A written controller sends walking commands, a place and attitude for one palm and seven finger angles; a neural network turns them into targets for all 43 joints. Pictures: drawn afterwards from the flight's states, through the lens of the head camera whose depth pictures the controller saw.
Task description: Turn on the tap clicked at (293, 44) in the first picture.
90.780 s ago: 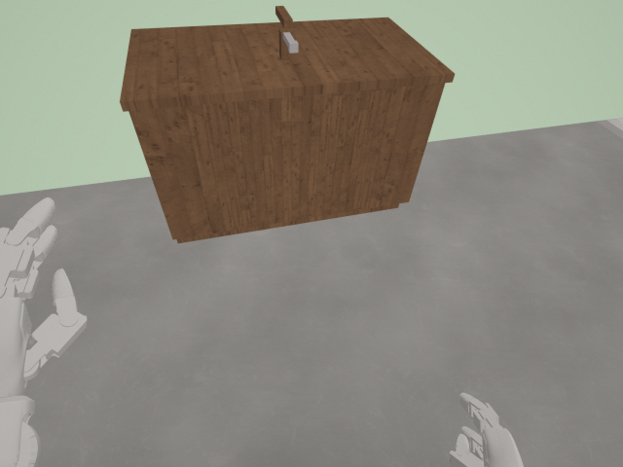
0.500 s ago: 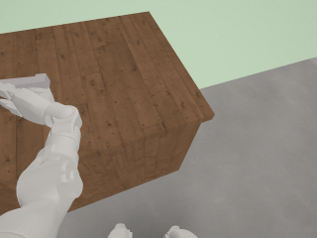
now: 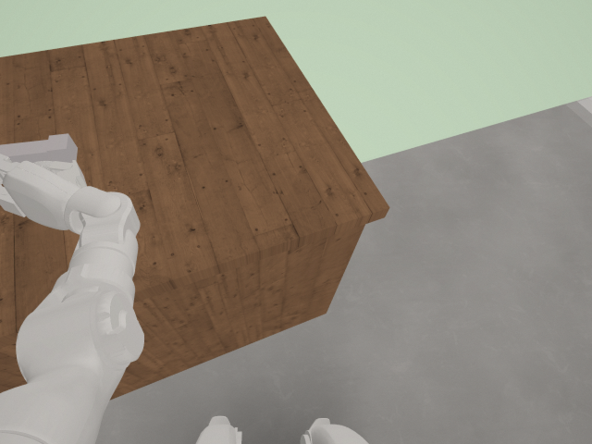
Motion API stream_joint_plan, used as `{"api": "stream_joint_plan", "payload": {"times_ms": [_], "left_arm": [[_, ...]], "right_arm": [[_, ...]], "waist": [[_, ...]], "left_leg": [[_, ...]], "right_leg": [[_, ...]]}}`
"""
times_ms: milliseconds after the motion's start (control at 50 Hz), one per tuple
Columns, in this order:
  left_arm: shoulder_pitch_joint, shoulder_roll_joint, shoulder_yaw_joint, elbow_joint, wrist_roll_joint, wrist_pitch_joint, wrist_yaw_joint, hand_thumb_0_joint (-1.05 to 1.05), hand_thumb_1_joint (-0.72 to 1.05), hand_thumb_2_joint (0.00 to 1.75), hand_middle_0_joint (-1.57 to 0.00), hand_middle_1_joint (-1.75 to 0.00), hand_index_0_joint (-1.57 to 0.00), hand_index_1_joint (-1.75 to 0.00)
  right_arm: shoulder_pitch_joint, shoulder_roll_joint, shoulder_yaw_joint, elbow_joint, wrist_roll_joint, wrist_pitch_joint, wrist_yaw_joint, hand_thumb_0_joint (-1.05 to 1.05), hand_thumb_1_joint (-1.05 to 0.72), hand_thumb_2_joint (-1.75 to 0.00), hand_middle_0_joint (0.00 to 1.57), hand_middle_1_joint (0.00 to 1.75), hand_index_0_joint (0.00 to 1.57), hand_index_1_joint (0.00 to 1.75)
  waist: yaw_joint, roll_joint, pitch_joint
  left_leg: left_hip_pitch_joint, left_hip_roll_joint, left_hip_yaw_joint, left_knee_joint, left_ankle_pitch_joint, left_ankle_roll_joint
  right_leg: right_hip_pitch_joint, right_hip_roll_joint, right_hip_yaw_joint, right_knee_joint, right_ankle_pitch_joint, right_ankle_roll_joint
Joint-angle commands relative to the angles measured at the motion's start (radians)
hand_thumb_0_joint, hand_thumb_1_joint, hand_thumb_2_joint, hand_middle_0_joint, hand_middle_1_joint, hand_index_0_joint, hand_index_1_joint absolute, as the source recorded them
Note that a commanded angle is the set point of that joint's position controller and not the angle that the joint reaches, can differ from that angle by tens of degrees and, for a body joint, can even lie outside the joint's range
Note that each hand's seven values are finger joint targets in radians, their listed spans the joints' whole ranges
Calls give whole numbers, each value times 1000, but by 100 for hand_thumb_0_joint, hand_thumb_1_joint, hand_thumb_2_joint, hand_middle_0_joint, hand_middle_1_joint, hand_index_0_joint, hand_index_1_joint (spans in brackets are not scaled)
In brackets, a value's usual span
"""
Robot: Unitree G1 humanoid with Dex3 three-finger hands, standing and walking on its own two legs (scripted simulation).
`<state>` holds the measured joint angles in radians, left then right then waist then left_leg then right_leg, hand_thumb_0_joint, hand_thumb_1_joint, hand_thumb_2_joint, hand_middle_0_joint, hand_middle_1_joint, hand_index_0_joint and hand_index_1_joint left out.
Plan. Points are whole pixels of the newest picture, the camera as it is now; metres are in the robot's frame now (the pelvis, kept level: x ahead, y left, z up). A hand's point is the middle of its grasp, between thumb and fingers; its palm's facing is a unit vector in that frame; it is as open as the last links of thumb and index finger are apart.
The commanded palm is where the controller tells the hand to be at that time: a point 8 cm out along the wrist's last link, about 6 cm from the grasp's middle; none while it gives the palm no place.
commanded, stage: push the lever round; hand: left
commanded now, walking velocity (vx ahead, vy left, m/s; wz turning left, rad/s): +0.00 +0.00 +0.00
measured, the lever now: (62, 149) +0.52 +0.28 +0.08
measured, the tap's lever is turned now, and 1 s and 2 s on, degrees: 81 81 81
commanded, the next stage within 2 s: none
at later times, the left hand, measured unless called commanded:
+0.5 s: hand (74, 168) +0.49 +0.26 +0.07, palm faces +0.87 -0.46 -0.17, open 8.3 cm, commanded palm +0.48 +0.25 +0.07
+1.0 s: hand (74, 168) +0.49 +0.26 +0.07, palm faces +0.87 -0.46 -0.17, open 8.3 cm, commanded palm +0.48 +0.26 +0.07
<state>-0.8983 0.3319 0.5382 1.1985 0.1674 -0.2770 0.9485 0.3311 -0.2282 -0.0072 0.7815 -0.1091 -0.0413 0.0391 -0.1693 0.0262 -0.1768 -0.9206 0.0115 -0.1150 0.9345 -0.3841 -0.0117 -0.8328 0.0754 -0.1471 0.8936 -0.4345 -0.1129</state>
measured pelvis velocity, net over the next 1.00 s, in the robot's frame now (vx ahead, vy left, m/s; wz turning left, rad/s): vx -0.01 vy -0.03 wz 0.01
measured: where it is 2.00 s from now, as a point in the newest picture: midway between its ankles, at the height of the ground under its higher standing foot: outside the picture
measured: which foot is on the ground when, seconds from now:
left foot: down 0.00-1.00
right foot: down 0.00-1.00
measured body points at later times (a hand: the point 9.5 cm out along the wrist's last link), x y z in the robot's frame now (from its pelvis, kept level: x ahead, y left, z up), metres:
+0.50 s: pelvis -0.01 -0.02 +0.00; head +0.09 -0.01 +0.44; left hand +0.44 +0.28 +0.08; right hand +0.00 -0.27 -0.13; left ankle +0.03 +0.15 -0.68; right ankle -0.01 -0.05 -0.68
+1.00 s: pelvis -0.01 -0.03 -0.01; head +0.10 -0.03 +0.43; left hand +0.44 +0.28 +0.08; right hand +0.00 -0.29 -0.13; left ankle +0.03 +0.15 -0.68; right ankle -0.01 -0.05 -0.68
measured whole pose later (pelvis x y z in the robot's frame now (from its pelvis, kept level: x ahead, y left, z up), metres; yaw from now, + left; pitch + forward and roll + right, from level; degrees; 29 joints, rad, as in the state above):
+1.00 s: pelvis -0.01 -0.03 -0.01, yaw +0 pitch +22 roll +0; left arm -0.92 0.44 0.58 1.21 0.12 -0.22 0.84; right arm 0.35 -0.26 0.01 0.78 -0.09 -0.09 0.04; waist -0.17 0.03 -0.17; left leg -0.97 0.03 -0.13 0.96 -0.39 0.01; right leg -0.89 0.10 -0.17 0.93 -0.44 -0.14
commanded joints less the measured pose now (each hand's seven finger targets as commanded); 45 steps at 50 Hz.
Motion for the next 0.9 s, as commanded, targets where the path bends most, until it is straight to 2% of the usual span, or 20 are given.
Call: {"api": "stream_joint_plan", "payload": {"times_ms": [0,40,180,280,300,380,400,420,480,500,520,540,560,620,680,720,780,820,840,880], "left_arm": [[-603,275,-95,-225,76,-70,-132,0,90,90,-15,-15,-15,-15],[-619,261,-121,-240,76,-70,-138,0,90,90,-15,-15,-15,-15],[-606,279,-111,-233,68,-68,-146,0,90,90,-15,-15,-15,-15],[-628,300,-102,-253,67,-73,-153,0,90,90,-15,-15,-15,-15],[-640,295,-104,-262,66,-77,-155,0,90,90,-15,-15,-15,-15],[-619,322,-91,-239,69,-65,-161,0,90,90,-15,-15,-15,-15],[-636,309,-102,-244,69,-66,-164,0,90,90,-15,-15,-15,-15],[-639,287,-122,-247,67,-65,-166,0,90,90,-15,-15,-15,-15],[-632,311,-110,-245,59,-58,-170,0,90,90,-15,-15,-15,-15],[-641,315,-104,-248,56,-61,-172,0,90,90,-15,-15,-15,-15],[-637,335,-89,-247,53,-62,-172,0,90,90,-15,-15,-15,-15],[-637,335,-92,-256,51,-63,-176,0,90,90,-15,-15,-15,-15],[-632,343,-88,-250,51,-61,-179,0,90,90,-15,-15,-15,-15],[-638,318,-111,-243,52,-57,-185,0,90,90,-15,-15,-15,-15],[-629,320,-115,-244,44,-48,-193,0,90,90,-15,-15,-15,-15],[-635,362,-81,-255,41,-51,-194,0,90,90,-15,-15,-15,-15],[-624,354,-91,-263,37,-46,-204,0,90,90,-15,-15,-15,-15],[-630,370,-81,-255,41,-45,-210,0,90,90,-15,-15,-15,-15],[-632,355,-94,-261,39,-43,-212,0,90,90,-15,-15,-15,-15],[-630,364,-87,-265,37,-43,-213,0,90,90,-15,-15,-15,-15]], "right_arm": [[126,-173,-46,-49,6,-18,-15,0,-90,-90,20,30,20,30],[128,-173,-44,-54,9,-21,-16,0,-90,-90,20,30,20,30],[133,-176,-41,-55,9,-32,-16,0,-90,-90,20,30,20,30],[146,-178,-42,-48,8,-36,-13,0,-90,-90,20,30,20,30],[148,-177,-42,-45,8,-36,-12,0,-90,-90,20,30,20,30],[150,-180,-39,-46,9,-39,-8,0,-90,-90,20,30,20,30],[152,-179,-40,-43,9,-39,-7,0,-90,-90,20,30,20,30],[154,-180,-40,-45,9,-43,-4,0,-90,-90,20,30,20,30],[153,-185,-39,-44,11,-48,-7,0,-90,-90,20,30,20,30],[157,-184,-38,-41,12,-48,-8,0,-90,-90,20,30,20,30],[160,-187,-38,-41,12,-49,-8,0,-90,-90,20,30,20,30],[158,-185,-37,-45,12,-50,-8,0,-90,-90,20,30,20,30],[162,-186,-38,-43,14,-50,-8,0,-90,-90,20,30,20,30],[164,-187,-38,-40,15,-53,-5,0,-90,-90,20,30,20,30],[162,-188,-34,-44,17,-58,-7,0,-90,-90,20,30,20,30],[168,-190,-35,-42,17,-57,-9,0,-90,-90,20,30,20,30],[161,-188,-33,-47,21,-61,-9,0,-90,-90,20,30,20,30],[172,-191,-35,-40,21,-60,-7,0,-90,-90,20,30,20,30],[174,-192,-35,-43,21,-60,-6,0,-90,-90,20,30,20,30],[172,-192,-34,-44,20,-63,-5,0,-90,-90,20,30,20,30]], "waist": [[-81,83,-342],[-85,91,-347],[-86,84,-353],[-86,102,-376],[-87,132,-382],[-84,104,-362],[-88,131,-355],[-94,131,-359],[-89,106,-365],[-89,123,-362],[-88,101,-372],[-84,118,-379],[-85,90,-382],[-91,128,-370],[-91,108,-364],[-85,101,-384],[-83,101,-385],[-84,120,-384],[-87,120,-389],[-81,113,-389]], "left_leg": [[161,-17,61,-48,70,73],[177,-15,59,-56,67,72],[147,-14,60,-44,57,72],[162,-12,56,-39,73,71],[175,-13,56,-38,84,71],[126,-11,56,-30,58,69],[140,-10,55,-32,63,70],[157,-10,55,-34,64,71],[130,-7,53,-29,44,69],[140,-8,53,-29,56,70],[125,-7,52,-24,50,71],[114,-8,54,-20,54,68],[104,-7,51,-18,50,69],[129,-7,50,-23,55,69],[108,-5,51,-18,45,67],[84,-5,53,-5,54,68],[54,-4,52,3,52,63],[71,-3,50,2,60,65],[89,-3,48,-1,63,65],[84,-2,48,2,55,64]], "right_leg": [[231,-68,201,-194,250,124],[221,-64,195,-195,227,122],[237,-71,217,-198,249,131],[244,-73,220,-193,280,132],[235,-73,216,-187,291,129],[253,-80,234,-194,275,136],[232,-76,227,-190,269,130],[215,-71,220,-189,257,129],[234,-78,239,-198,241,134],[229,-77,234,-193,263,132],[243,-80,241,-192,268,137],[258,-85,251,-189,286,139],[265,-85,249,-188,284,140],[230,-79,237,-183,272,135],[252,-87,259,-195,280,142],[281,-94,268,-183,334,146],[313,-106,292,-182,360,155],[287,-99,273,-172,353,150],[276,-96,268,-173,345,148],[284,-100,279,-178,339,153]]}}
